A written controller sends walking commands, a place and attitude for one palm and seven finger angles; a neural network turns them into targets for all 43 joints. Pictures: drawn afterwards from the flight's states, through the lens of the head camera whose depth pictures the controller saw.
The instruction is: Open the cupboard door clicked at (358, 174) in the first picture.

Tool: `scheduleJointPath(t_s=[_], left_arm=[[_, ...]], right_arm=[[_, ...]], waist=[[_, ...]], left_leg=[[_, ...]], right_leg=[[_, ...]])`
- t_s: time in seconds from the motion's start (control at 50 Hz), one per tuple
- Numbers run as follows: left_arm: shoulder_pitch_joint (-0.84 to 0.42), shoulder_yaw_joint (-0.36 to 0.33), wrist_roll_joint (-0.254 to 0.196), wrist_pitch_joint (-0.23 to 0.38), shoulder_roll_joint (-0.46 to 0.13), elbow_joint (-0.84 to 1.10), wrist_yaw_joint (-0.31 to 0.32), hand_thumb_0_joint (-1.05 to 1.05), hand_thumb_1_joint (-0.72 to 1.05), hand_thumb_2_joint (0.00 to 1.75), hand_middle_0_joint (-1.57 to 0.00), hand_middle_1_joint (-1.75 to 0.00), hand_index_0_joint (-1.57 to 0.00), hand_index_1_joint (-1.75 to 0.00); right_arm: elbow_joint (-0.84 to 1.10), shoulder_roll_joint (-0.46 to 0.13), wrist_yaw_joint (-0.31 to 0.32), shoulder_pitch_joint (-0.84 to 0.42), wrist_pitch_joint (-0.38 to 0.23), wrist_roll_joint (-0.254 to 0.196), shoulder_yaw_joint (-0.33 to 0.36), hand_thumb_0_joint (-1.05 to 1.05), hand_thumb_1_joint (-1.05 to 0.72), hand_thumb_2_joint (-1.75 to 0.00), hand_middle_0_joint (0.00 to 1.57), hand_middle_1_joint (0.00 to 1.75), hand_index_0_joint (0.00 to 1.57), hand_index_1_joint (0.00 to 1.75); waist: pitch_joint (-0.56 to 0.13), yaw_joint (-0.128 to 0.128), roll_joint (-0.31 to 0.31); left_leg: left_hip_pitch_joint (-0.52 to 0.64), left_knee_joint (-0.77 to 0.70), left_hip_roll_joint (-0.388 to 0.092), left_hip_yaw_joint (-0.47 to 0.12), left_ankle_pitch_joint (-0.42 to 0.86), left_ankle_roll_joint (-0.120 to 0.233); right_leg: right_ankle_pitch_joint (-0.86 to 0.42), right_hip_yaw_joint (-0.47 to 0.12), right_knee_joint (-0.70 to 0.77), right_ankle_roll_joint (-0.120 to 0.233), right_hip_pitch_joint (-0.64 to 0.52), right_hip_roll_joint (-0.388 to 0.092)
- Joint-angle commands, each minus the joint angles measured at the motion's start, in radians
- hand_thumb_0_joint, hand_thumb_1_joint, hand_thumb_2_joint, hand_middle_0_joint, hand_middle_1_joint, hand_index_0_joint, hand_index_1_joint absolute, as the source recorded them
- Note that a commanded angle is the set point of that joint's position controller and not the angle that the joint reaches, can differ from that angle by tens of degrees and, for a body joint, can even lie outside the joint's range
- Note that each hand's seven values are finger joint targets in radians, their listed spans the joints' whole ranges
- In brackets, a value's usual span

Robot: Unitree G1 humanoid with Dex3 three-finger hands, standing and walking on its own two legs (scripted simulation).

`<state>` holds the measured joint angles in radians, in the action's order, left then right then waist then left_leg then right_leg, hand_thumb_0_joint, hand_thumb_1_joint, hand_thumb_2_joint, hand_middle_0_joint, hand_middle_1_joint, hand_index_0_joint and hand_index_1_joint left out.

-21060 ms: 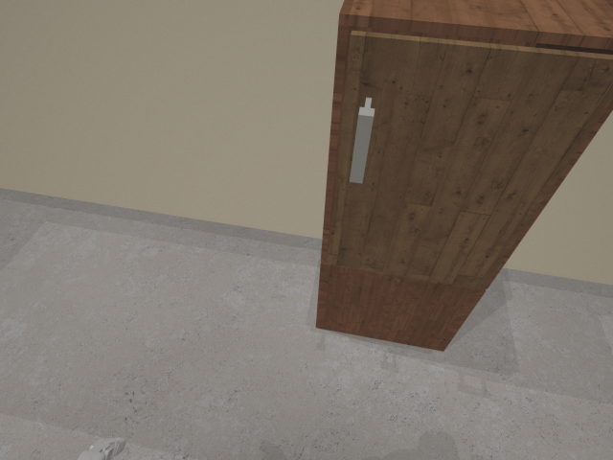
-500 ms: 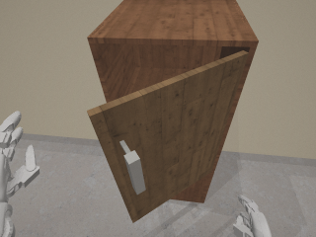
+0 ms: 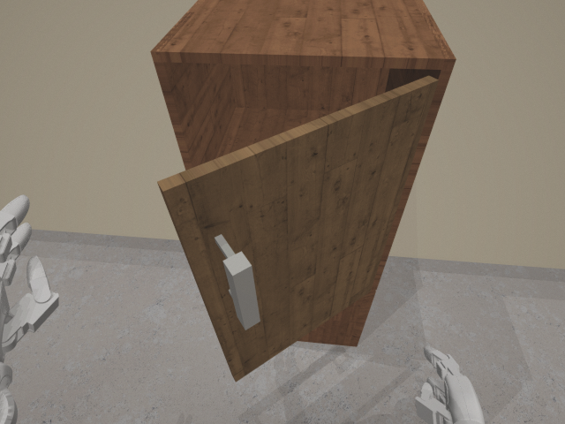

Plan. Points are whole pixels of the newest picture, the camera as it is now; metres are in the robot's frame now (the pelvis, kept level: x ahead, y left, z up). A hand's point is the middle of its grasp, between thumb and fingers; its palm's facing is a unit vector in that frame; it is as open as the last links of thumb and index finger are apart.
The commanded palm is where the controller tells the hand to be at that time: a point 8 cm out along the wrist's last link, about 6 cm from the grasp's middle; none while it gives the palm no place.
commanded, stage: step back with the hand held close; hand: left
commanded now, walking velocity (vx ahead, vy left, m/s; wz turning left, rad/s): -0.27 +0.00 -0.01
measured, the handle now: (235, 282) +0.28 +0.10 +0.08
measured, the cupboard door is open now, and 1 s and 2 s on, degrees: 40 40 40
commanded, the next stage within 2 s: stop stepping back and stand still in 0.82 s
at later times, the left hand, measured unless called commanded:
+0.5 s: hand out of the picture +0.10 +0.29 +0.15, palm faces +0.45 -0.75 -0.49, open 7.4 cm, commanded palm +0.04 +0.33 +0.17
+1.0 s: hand out of the picture -0.01 +0.26 +0.16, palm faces +0.39 -0.80 -0.46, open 7.4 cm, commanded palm -0.07 +0.31 +0.17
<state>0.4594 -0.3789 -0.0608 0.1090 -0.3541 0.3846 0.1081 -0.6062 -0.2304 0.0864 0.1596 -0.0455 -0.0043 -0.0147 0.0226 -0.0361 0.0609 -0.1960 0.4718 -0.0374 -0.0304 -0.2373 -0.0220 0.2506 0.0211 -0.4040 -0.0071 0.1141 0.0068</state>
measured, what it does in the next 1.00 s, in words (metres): walks backwards: right foot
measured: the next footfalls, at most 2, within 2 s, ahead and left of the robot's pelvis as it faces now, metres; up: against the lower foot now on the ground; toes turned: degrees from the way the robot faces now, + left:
right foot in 0.96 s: -0.25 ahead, -0.05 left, +0.00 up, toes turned -5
left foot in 1.16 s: -0.17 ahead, +0.09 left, +0.00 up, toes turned -1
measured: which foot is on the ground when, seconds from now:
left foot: down 0.00-0.96, up 0.98-1.00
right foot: down 0.00-0.66, up 0.68-0.94, down 0.96-1.00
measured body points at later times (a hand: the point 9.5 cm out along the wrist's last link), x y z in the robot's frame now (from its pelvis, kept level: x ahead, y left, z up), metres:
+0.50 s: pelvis -0.10 +0.03 -0.02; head -0.08 +0.03 +0.43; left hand +0.07 +0.33 +0.18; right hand +0.08 -0.21 -0.09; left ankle +0.01 +0.13 -0.74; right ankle -0.02 -0.12 -0.74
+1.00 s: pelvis -0.22 +0.01 -0.02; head -0.19 +0.02 +0.43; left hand -0.04 +0.30 +0.19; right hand -0.04 -0.20 -0.11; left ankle -0.04 +0.13 -0.73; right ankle -0.33 -0.08 -0.75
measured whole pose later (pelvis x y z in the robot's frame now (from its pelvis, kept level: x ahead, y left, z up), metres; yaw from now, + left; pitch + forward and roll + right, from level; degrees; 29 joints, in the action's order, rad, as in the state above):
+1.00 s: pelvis -0.22 +0.01 -0.02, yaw -2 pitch +3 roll -2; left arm 0.53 -0.43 -0.07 0.21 -0.42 0.59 0.15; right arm -0.64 -0.17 0.03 0.14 -0.12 0.01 -0.01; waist 0.02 -0.02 0.02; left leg -0.62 0.55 -0.05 0.01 -0.12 -0.02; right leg 0.44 0.04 -0.50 0.05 0.12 0.07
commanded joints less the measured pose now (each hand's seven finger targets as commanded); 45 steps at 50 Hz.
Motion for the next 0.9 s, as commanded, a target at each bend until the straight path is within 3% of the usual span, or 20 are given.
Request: scheduleJointPath(t_s=[0.0, 0.02, 0.08, 0.16, 0.24, 0.34, 0.4, 0.46, 0.5, 0.52, 0.54, 0.58, 0.6, 0.62, 0.64, 0.66, 0.7, 0.74, 0.82, 0.88], left_arm=[[0.028, -0.107, 0.007, 0.068, -0.199, 0.254, 0.019, 0.00, 0.90, 0.90, -0.20, -0.30, -0.20, -0.30], [0.043, -0.131, 0.007, 0.070, -0.223, 0.268, 0.025, 0.00, 0.90, 0.90, -0.20, -0.30, -0.20, -0.30], [0.062, -0.157, 0.005, 0.077, -0.244, 0.342, 0.035, 0.00, 0.90, 0.90, -0.20, -0.30, -0.20, -0.30], [0.104, -0.183, 0.003, 0.088, -0.254, 0.353, 0.049, 0.00, 0.90, 0.90, -0.20, -0.30, -0.20, -0.30], [0.116, -0.186, 0.007, 0.101, -0.242, 0.350, 0.057, 0.00, 0.90, 0.90, -0.20, -0.30, -0.20, -0.30], [0.100, -0.182, 0.027, 0.125, -0.212, 0.347, 0.060, 0.00, 0.90, 0.90, -0.20, -0.30, -0.20, -0.30], [0.065, -0.183, 0.039, 0.134, -0.205, 0.333, 0.061, 0.00, 0.90, 0.90, -0.20, -0.30, -0.20, -0.30], [0.027, -0.183, 0.045, 0.144, -0.217, 0.338, 0.066, 0.00, 0.90, 0.90, -0.20, -0.30, -0.20, -0.30], [0.013, -0.171, 0.039, 0.147, -0.231, 0.347, 0.076, 0.00, 0.90, 0.90, -0.20, -0.30, -0.20, -0.30], [0.003, -0.178, 0.035, 0.150, -0.251, 0.361, 0.086, 0.00, 0.90, 0.90, -0.20, -0.30, -0.20, -0.30], [-0.007, -0.152, 0.034, 0.147, -0.228, 0.355, 0.090, 0.00, 0.90, 0.90, -0.20, -0.30, -0.20, -0.30], [-0.037, -0.171, 0.033, 0.141, -0.251, 0.373, 0.094, 0.00, 0.90, 0.90, -0.20, -0.30, -0.20, -0.30], [-0.049, -0.174, 0.027, 0.142, -0.252, 0.380, 0.092, 0.00, 0.90, 0.90, -0.20, -0.30, -0.20, -0.30], [-0.054, -0.193, 0.026, 0.150, -0.269, 0.406, 0.094, 0.00, 0.90, 0.90, -0.20, -0.30, -0.20, -0.30], [-0.052, -0.198, 0.029, 0.157, -0.242, 0.417, 0.100, 0.00, 0.90, 0.90, -0.20, -0.30, -0.20, -0.30], [-0.074, -0.219, 0.042, 0.159, -0.259, 0.403, 0.106, 0.00, 0.90, 0.90, -0.20, -0.30, -0.20, -0.30], [-0.041, -0.220, 0.039, 0.167, -0.249, 0.359, 0.098, 0.00, 0.90, 0.90, -0.20, -0.30, -0.20, -0.30], [0.023, -0.206, 0.026, 0.156, -0.226, 0.347, 0.098, 0.00, 0.90, 0.90, -0.20, -0.30, -0.20, -0.30], [0.083, -0.149, 0.002, 0.133, -0.194, 0.386, 0.092, 0.00, 0.90, 0.90, -0.20, -0.30, -0.20, -0.30], [0.048, -0.149, -0.014, 0.147, -0.219, 0.416, 0.073, 0.00, 0.90, 0.90, -0.20, -0.30, -0.20, -0.30]], right_arm=[[0.191, -0.108, 0.001, -0.093, -0.010, -0.003, 0.057, 0.00, -0.90, -0.90, 0.20, 0.30, 0.20, 0.30], [0.191, -0.110, 0.005, -0.100, -0.003, -0.003, 0.060, 0.00, -0.90, -0.90, 0.20, 0.30, 0.20, 0.30], [0.218, -0.106, 0.004, -0.096, 0.007, -0.007, 0.063, 0.00, -0.90, -0.90, 0.20, 0.30, 0.20, 0.30], [0.228, -0.102, 0.008, -0.091, 0.009, -0.010, 0.069, 0.00, -0.90, -0.90, 0.20, 0.30, 0.20, 0.30], [0.229, -0.110, 0.009, -0.082, -0.006, -0.010, 0.072, 0.00, -0.90, -0.90, 0.20, 0.30, 0.20, 0.30], [0.231, -0.125, 0.006, -0.066, -0.042, -0.010, 0.071, 0.00, -0.90, -0.90, 0.20, 0.30, 0.20, 0.30], [0.226, -0.130, 0.004, -0.053, -0.061, -0.009, 0.074, 0.00, -0.90, -0.90, 0.20, 0.30, 0.20, 0.30], [0.216, -0.120, 0.005, -0.041, -0.076, -0.001, 0.076, 0.00, -0.90, -0.90, 0.20, 0.30, 0.20, 0.30], [0.190, -0.108, 0.003, -0.024, -0.076, 0.001, 0.074, 0.00, -0.90, -0.90, 0.20, 0.30, 0.20, 0.30], [0.162, -0.107, 0.003, -0.016, -0.074, 0.005, 0.075, 0.00, -0.90, -0.90, 0.20, 0.30, 0.20, 0.30], [0.143, -0.088, -0.002, -0.010, -0.070, 0.008, 0.065, 0.00, -0.90, -0.90, 0.20, 0.30, 0.20, 0.30], [0.144, -0.094, 0.000, -0.010, -0.069, 0.011, 0.061, 0.00, -0.90, -0.90, 0.20, 0.30, 0.20, 0.30], [0.158, -0.107, 0.007, -0.019, -0.069, 0.008, 0.061, 0.00, -0.90, -0.90, 0.20, 0.30, 0.20, 0.30], [0.173, -0.136, 0.019, -0.041, -0.077, 0.006, 0.066, 0.00, -0.90, -0.90, 0.20, 0.30, 0.20, 0.30], [0.186, -0.144, 0.023, -0.048, -0.094, 0.010, 0.066, 0.00, -0.90, -0.90, 0.20, 0.30, 0.20, 0.30], [0.169, -0.104, 0.016, -0.034, -0.112, 0.019, 0.068, 0.00, -0.90, -0.90, 0.20, 0.30, 0.20, 0.30], [0.143, -0.110, -0.005, -0.033, -0.118, 0.012, 0.096, 0.00, -0.90, -0.90, 0.20, 0.30, 0.20, 0.30], [0.142, -0.103, -0.022, -0.051, -0.121, 0.006, 0.098, 0.00, -0.90, -0.90, 0.20, 0.30, 0.20, 0.30], [0.114, -0.090, -0.041, -0.061, -0.125, 0.006, 0.079, 0.00, -0.90, -0.90, 0.20, 0.30, 0.20, 0.30], [0.100, -0.087, -0.046, -0.048, -0.134, 0.017, 0.063, 0.00, -0.90, -0.90, 0.20, 0.30, 0.20, 0.30]], waist=[[-0.130, 0.022, -0.028], [-0.144, 0.019, 0.005], [-0.191, 0.017, -0.013], [-0.195, 0.018, 0.012], [-0.154, 0.022, 0.054], [-0.098, 0.032, 0.117], [-0.066, 0.035, 0.075], [-0.041, 0.040, -0.014], [-0.035, 0.046, -0.140], [-0.058, 0.049, -0.172], [-0.073, 0.058, -0.224], [-0.095, 0.067, -0.196], [-0.059, 0.068, -0.105], [-0.032, 0.057, 0.093], [-0.040, 0.050, 0.308], [-0.079, 0.057, 0.301], [-0.103, 0.049, 0.147], [-0.114, 0.038, 0.086], [-0.144, 0.044, 0.213], [-0.174, 0.034, 0.231]], left_leg=[[0.077, -0.005, -0.009, 0.038, 0.355, 0.046], [0.076, -0.013, -0.015, 0.031, 0.389, 0.046], [0.049, -0.024, -0.031, 0.016, 0.422, 0.044], [-0.020, -0.040, -0.049, 0.006, 0.343, 0.049], [-0.151, -0.093, -0.069, -0.025, 0.142, 0.060], [-0.423, -0.184, -0.103, -0.084, -0.303, 0.097], [-0.505, -0.153, -0.097, -0.084, -0.414, 0.103], [-0.436, -0.041, -0.041, -0.047, -0.422, 0.077], [-0.198, 0.210, 0.041, 0.021, -0.281, 0.023], [-0.074, 0.347, 0.059, 0.043, -0.207, 0.008], [-0.022, 0.409, 0.054, 0.041, -0.171, 0.010], [0.009, 0.266, 0.041, 0.040, -0.137, 0.017], [-0.031, 0.112, 0.010, -0.017, -0.188, 0.031], [-0.167, -0.111, -0.088, -0.174, -0.328, 0.071], [-0.378, -0.332, -0.267, -0.431, -0.502, 0.158], [-0.469, -0.415, -0.331, -0.501, -0.563, 0.198], [-0.428, -0.322, -0.298, -0.364, -0.429, 0.189], [-0.321, -0.252, -0.241, -0.258, -0.306, 0.178], [-0.189, -0.330, -0.185, -0.155, -0.294, 0.097], [-0.129, -0.293, -0.145, -0.096, -0.184, 0.042]], right_leg=[[-0.397, -0.029, 0.034, -0.007, 0.050, -0.072], [-0.403, -0.023, 0.017, -0.007, 0.039, -0.071], [-0.392, -0.019, -0.028, -0.013, 0.014, -0.049], [-0.333, -0.028, -0.059, -0.015, 0.012, -0.042], [-0.202, -0.026, -0.095, -0.019, -0.001, -0.025], [-0.063, -0.025, -0.195, -0.022, -0.090, 0.003], [0.031, -0.047, -0.195, -0.017, -0.070, 0.002], [0.230, -0.122, -0.062, 0.012, 0.089, -0.043], [0.414, -0.239, 0.123, 0.073, 0.389, -0.151], [0.418, -0.279, 0.169, 0.113, 0.506, -0.218], [0.361, -0.259, 0.165, 0.121, 0.536, -0.254], [0.275, -0.159, 0.082, 0.079, 0.511, -0.208], [0.287, -0.109, -0.009, 0.041, 0.500, -0.139], [0.301, -0.047, -0.200, -0.001, 0.416, -0.045], [0.235, 0.001, -0.544, -0.031, 0.260, 0.063], [0.248, -0.072, -0.824, -0.021, 0.185, 0.077], [0.233, -0.094, -0.909, -0.013, 0.184, 0.076], [0.225, -0.059, -0.830, -0.016, 0.241, 0.068], [0.303, 0.058, -0.483, 0.006, 0.163, 0.091], [0.296, 0.070, -0.093, 0.035, 0.061, 0.090]])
